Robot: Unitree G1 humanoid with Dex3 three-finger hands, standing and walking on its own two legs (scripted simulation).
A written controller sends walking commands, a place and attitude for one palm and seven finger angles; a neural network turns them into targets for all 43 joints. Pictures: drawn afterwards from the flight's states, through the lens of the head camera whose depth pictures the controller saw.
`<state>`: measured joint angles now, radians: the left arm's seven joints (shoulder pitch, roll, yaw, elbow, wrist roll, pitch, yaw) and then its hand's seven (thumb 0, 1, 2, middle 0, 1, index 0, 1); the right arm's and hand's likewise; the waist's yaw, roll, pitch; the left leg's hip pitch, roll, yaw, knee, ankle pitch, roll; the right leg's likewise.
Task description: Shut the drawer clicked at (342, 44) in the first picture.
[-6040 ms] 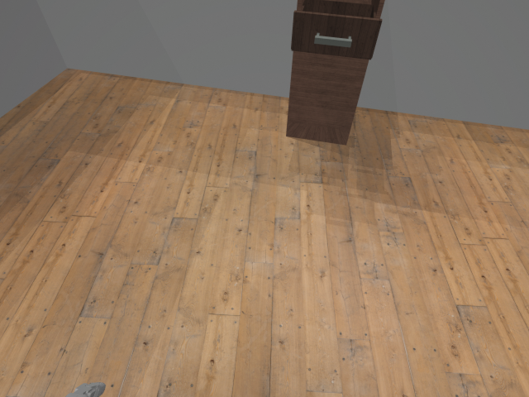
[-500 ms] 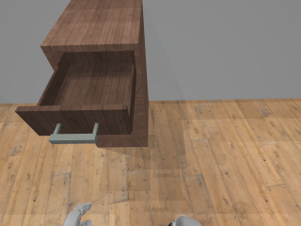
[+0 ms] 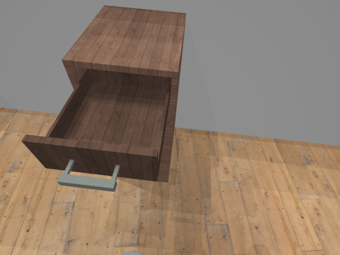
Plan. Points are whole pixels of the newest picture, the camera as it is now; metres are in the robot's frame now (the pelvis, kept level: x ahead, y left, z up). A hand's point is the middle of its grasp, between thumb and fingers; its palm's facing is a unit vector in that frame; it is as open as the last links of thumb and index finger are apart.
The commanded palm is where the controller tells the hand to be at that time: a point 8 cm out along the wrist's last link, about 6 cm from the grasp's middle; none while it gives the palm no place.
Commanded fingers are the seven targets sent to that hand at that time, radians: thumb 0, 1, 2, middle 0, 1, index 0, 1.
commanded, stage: come to a stop and stand still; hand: left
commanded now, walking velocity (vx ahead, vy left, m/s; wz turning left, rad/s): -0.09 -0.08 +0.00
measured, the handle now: (90, 174) +0.29 +0.24 -0.02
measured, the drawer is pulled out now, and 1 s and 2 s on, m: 0.30 0.30 0.30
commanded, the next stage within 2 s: look again from close up in 1.42 s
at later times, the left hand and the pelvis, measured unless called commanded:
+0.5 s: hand out of the picture +0.00 +0.15 -0.17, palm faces +0.06 -0.97 -0.23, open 7.4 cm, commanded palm none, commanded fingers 0.00 0.90 0.90 -0.20 -0.30 -0.20 -0.30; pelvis -0.06 -0.03 -0.01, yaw +2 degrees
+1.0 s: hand out of the picture -0.14 +0.12 -0.18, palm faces +0.12 -0.98 -0.18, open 7.4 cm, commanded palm none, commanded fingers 0.00 0.90 0.90 -0.20 -0.30 -0.20 -0.30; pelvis -0.11 -0.04 +0.00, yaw +3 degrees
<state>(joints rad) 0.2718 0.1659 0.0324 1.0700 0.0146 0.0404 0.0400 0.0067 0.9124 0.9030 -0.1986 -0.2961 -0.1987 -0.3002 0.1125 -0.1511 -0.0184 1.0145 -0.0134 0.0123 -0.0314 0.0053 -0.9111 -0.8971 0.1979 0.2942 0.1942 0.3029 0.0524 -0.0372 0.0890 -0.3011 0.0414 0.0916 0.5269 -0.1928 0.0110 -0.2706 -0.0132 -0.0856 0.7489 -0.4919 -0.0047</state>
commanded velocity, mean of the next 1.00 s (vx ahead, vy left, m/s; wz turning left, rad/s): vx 0.00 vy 0.00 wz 0.00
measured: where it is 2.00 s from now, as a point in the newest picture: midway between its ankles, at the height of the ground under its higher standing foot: outside the picture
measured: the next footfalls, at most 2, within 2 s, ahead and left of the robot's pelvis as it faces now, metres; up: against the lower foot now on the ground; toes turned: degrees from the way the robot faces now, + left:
right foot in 0.18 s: +0.00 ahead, -0.14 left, +0.00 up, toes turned +3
left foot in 1.00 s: -0.04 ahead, +0.08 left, +0.00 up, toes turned +4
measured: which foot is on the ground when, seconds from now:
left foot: down 0.00-0.84, up 0.86-0.98, down 1.00-1.00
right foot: up 0.00-0.16, down 0.18-1.00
